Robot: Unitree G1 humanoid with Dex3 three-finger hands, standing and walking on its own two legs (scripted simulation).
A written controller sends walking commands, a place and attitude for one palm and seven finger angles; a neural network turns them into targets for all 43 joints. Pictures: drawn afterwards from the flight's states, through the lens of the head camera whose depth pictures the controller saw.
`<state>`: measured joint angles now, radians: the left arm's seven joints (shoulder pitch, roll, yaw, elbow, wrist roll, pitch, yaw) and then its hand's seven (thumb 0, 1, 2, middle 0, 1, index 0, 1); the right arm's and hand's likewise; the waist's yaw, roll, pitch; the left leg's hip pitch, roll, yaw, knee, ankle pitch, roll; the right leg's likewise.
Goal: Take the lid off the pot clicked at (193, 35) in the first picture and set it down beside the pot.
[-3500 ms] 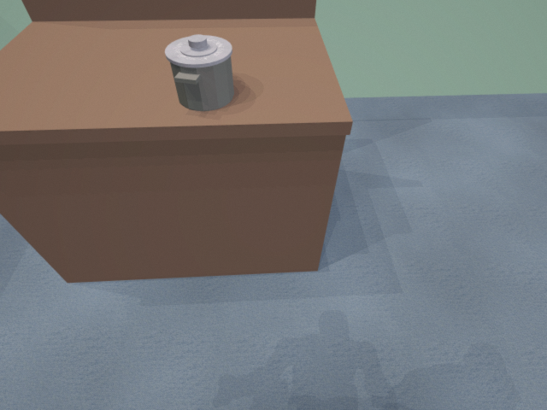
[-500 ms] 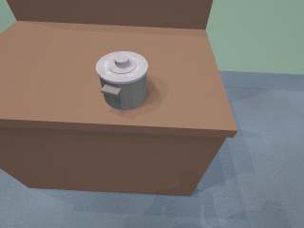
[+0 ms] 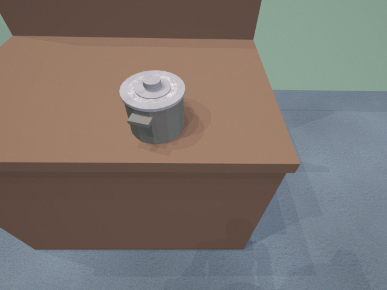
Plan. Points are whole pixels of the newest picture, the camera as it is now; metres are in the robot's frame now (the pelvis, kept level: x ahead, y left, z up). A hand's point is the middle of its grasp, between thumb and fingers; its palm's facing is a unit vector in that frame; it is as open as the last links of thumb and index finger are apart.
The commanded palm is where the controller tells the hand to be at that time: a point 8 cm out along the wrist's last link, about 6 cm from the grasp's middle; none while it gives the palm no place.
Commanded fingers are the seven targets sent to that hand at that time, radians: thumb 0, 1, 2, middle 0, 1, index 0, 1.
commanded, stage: look again from close up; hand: left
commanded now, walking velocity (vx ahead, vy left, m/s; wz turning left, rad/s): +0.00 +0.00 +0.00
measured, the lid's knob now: (151, 81) +0.54 +0.14 +0.15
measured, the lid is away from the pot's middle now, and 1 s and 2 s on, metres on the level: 0.00 0.00 0.00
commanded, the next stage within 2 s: lift the closed hand beside the body in 0.80 s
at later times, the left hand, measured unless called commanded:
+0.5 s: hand out of the picture +0.04 +0.20 -0.18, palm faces +0.03 -0.98 -0.22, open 7.4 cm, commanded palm none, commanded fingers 0.00 0.90 0.90 -0.20 -0.30 -0.20 -0.30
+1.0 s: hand out of the picture +0.10 +0.20 -0.13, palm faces +0.17 -0.95 -0.25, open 7.2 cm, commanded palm +0.11 +0.24 -0.05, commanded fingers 0.00 0.90 0.90 -0.46 -0.59 -0.46 -0.59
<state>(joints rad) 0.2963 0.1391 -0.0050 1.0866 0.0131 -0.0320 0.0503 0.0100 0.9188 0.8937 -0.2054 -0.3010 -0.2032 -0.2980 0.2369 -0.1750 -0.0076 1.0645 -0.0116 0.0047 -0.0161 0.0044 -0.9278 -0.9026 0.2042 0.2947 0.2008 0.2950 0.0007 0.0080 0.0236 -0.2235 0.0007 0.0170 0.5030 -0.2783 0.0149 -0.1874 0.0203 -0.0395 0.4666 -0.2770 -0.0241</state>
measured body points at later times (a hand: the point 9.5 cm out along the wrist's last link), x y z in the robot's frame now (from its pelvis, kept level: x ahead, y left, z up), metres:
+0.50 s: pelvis +0.02 +0.02 +0.00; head +0.03 +0.02 +0.45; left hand +0.04 +0.25 -0.16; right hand +0.02 -0.20 -0.16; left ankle -0.01 +0.11 -0.74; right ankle -0.02 -0.10 -0.74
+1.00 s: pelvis +0.02 +0.01 +0.00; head +0.04 +0.01 +0.45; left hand +0.09 +0.25 -0.11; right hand +0.07 -0.22 -0.14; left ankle -0.01 +0.11 -0.74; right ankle -0.02 -0.10 -0.74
